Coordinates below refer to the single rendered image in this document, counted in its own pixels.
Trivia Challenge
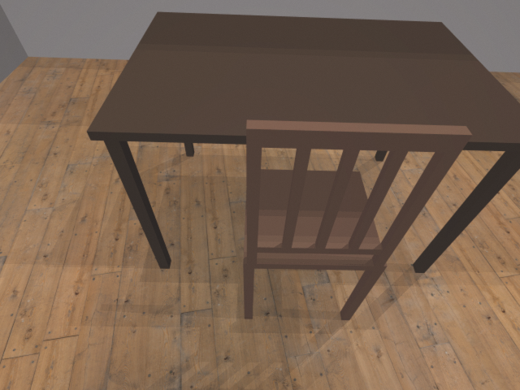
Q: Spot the table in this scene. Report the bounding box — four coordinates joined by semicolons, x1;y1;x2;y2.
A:
87;12;520;273

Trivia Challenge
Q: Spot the chair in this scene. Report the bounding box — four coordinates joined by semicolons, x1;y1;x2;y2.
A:
243;120;472;320

